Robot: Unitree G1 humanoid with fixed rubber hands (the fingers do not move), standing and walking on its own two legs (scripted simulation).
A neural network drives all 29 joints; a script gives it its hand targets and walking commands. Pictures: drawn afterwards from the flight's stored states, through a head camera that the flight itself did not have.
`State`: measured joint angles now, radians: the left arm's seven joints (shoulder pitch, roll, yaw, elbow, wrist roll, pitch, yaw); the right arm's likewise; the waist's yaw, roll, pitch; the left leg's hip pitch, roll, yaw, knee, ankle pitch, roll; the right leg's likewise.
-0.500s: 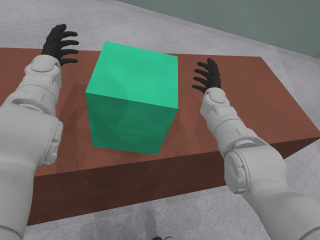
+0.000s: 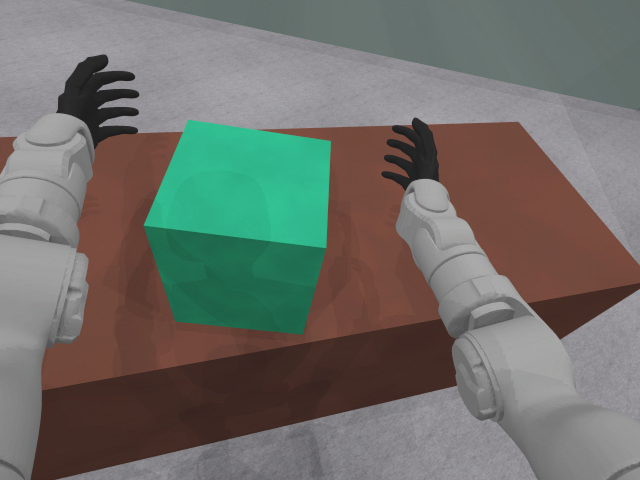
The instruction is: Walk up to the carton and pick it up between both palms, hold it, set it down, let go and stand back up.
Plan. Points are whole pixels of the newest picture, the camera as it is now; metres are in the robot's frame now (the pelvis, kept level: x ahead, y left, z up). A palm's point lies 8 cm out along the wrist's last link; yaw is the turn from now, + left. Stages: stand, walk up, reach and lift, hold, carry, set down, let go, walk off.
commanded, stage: set down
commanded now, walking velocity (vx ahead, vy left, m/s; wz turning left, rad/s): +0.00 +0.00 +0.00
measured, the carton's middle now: (249, 235) +0.47 +0.01 -0.03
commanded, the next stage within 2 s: none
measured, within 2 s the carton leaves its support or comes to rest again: neither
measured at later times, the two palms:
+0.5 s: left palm (44, 180) +0.45 +0.23 +0.13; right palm (396, 215) +0.37 -0.16 +0.12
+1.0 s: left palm (47, 253) +0.40 +0.24 +0.07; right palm (402, 283) +0.31 -0.17 +0.05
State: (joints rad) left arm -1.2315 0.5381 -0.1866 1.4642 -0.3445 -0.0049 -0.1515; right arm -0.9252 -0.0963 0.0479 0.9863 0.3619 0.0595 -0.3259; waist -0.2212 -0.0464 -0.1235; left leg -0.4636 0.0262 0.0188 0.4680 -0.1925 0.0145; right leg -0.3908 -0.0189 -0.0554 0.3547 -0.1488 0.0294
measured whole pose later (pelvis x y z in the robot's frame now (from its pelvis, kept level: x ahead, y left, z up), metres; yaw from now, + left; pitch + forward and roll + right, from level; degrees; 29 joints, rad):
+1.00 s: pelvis +0.00 +0.02 +0.00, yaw -2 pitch -1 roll -3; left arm -0.60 0.47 -0.01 0.88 -0.27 0.05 -0.18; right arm -0.34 -0.01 0.02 0.57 0.25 -0.04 -0.37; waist -0.07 -0.04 0.04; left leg -0.25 0.03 0.05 0.53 -0.27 0.03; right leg -0.18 -0.01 -0.01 0.37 -0.18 0.05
